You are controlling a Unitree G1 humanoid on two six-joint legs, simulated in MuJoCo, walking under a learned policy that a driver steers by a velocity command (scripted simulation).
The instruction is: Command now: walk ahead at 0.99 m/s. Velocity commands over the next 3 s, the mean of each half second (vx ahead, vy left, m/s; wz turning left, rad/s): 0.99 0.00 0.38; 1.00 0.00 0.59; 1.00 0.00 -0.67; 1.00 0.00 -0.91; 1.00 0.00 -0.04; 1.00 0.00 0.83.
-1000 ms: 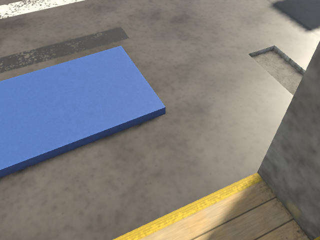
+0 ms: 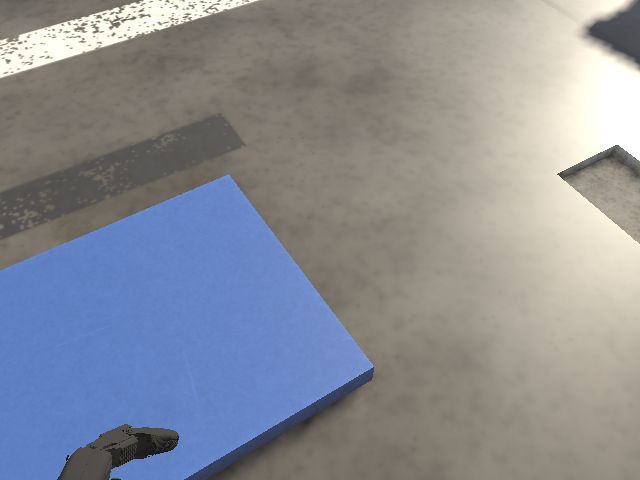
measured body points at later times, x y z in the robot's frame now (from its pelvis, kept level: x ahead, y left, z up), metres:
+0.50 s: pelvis +0.54 +0.03 -0.05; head +0.59 +0.03 +0.40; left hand +0.41 +0.25 -0.18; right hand +0.78 -0.16 -0.16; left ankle +0.38 +0.09 -0.76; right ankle +0.31 -0.10 -0.63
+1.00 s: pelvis +1.03 +0.14 -0.09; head +1.01 +0.17 +0.36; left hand +0.83 +0.36 -0.24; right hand +1.39 +0.09 -0.05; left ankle +1.08 +0.25 -0.74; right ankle +1.05 -0.09 -0.72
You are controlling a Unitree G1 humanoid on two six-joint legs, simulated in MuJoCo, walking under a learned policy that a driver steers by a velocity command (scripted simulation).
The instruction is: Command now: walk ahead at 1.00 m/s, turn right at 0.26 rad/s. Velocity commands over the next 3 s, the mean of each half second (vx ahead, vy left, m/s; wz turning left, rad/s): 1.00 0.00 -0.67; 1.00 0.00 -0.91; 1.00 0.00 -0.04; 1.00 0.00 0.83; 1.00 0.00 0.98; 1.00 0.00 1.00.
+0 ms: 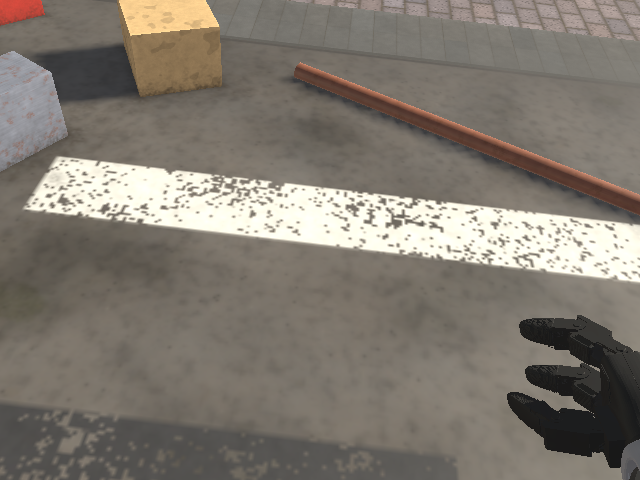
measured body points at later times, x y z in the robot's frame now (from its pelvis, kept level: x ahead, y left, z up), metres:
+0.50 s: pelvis +0.48 -0.18 +0.02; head +0.51 -0.20 +0.46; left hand +0.63 +0.08 -0.10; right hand +0.51 -0.47 -0.10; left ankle +0.40 +0.04 -0.56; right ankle +0.47 -0.19 -0.71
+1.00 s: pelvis +0.91 -0.41 +0.03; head +0.92 -0.42 +0.48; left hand +1.26 -0.38 -0.04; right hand +0.69 -0.62 -0.09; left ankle +0.96 -0.30 -0.70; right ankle +0.87 -0.51 -0.61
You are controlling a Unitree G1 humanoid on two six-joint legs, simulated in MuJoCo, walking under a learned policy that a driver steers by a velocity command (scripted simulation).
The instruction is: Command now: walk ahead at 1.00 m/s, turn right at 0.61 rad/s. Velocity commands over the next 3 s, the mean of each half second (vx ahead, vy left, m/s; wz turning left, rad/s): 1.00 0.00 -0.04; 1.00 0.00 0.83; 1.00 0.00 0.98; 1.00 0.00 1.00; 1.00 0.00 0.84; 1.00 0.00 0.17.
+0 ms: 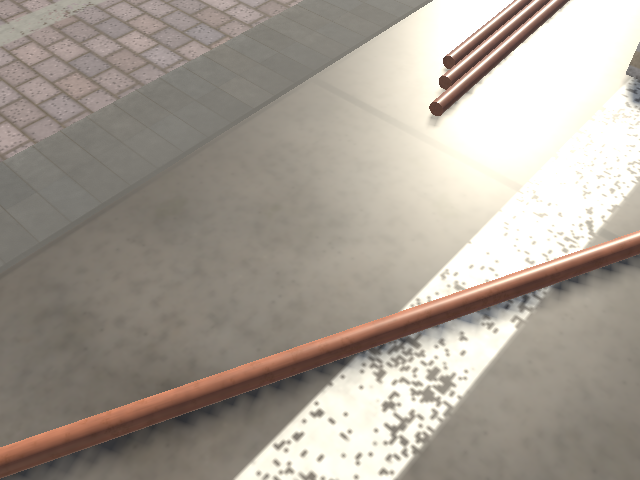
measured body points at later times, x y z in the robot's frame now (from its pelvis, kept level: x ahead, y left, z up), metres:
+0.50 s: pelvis +0.49 -0.04 +0.00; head +0.51 -0.04 +0.45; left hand +0.47 +0.25 -0.13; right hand +0.62 -0.30 -0.12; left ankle +0.62 +0.11 -0.64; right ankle +0.37 -0.08 -0.74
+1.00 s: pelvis +1.00 +0.01 +0.02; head +1.01 +0.00 +0.47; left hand +1.18 +0.31 +0.01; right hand +1.10 -0.27 -0.10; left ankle +0.82 +0.05 -0.69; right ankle +1.20 -0.10 -0.70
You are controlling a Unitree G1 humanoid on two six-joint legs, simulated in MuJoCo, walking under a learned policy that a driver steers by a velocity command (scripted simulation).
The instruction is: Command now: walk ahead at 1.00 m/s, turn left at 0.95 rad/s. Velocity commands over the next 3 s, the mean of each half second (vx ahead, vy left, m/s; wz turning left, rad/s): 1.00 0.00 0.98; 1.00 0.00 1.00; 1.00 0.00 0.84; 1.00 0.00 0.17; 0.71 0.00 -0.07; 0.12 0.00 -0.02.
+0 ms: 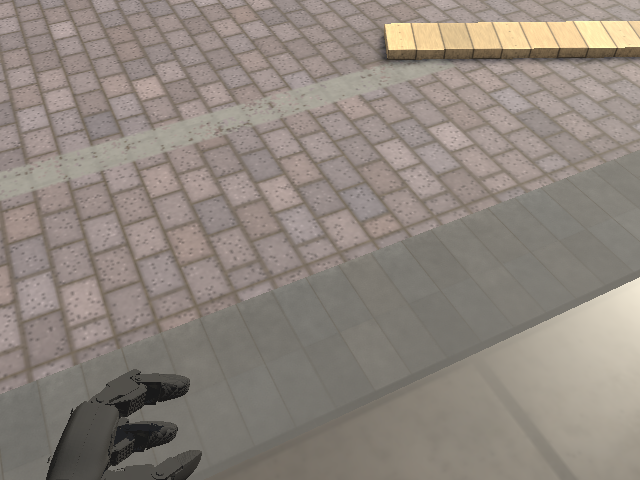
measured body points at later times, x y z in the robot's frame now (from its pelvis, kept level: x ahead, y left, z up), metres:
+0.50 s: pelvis +0.45 +0.04 -0.06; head +0.48 +0.05 +0.39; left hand +0.33 +0.28 -0.18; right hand +0.74 -0.09 -0.15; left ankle +0.48 +0.07 -0.76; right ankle +0.34 -0.18 -0.61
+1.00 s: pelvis +0.85 +0.24 -0.03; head +0.85 +0.25 +0.42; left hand +0.60 +0.40 -0.14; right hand +1.20 +0.27 -0.09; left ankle +0.78 +0.34 -0.68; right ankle +0.90 +0.11 -0.76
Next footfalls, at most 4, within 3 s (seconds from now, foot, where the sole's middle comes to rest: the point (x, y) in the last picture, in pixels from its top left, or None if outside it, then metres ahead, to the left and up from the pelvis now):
0.02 right None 0.17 -0.20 -0.79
0.42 left None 0.52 0.09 -0.79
0.78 right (231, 337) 0.93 0.14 -0.79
1.32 left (60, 366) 1.02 0.63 -0.96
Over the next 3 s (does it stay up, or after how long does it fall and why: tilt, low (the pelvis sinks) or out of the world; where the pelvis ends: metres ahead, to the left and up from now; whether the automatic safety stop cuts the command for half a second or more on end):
stays up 1.14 1.79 -0.19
